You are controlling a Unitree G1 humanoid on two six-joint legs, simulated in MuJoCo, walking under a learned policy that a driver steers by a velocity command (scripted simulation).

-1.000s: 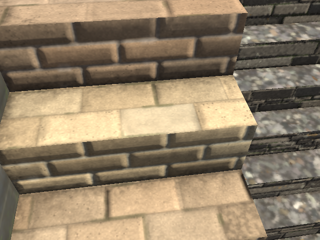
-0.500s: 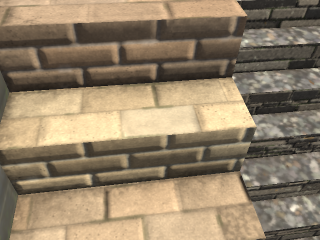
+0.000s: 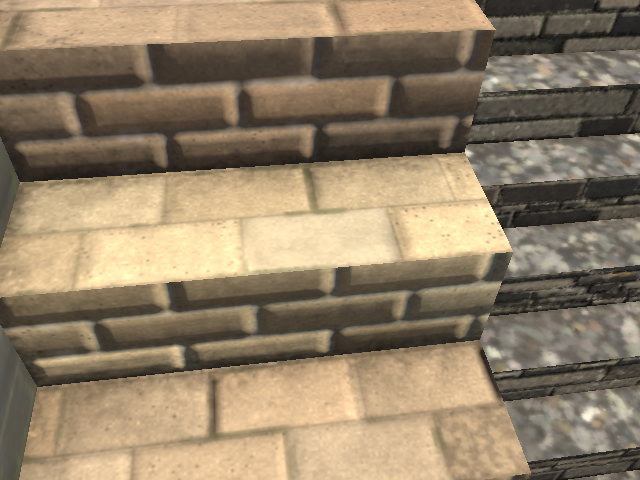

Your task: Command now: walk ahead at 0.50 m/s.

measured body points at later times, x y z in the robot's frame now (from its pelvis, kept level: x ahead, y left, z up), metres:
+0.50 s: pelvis +0.00 +0.00 +0.00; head -0.01 +0.02 +0.45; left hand +0.14 +0.23 -0.13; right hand +0.01 -0.24 -0.14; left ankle -0.09 +0.13 -0.75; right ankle +0.00 -0.16 -0.75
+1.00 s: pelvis +0.00 +0.00 +0.00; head -0.01 +0.02 +0.45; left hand +0.13 +0.23 -0.13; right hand +0.02 -0.24 -0.14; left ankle -0.09 +0.13 -0.75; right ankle +0.00 -0.16 -0.75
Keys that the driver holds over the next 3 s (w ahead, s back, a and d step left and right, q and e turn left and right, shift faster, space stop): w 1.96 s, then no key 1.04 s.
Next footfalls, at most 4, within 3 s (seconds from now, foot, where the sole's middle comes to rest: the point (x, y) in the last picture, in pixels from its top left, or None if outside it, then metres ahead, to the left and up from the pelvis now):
none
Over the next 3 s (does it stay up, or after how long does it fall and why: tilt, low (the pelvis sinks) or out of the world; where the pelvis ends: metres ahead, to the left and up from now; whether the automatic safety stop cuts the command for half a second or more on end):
stays up -0.04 -0.02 0.00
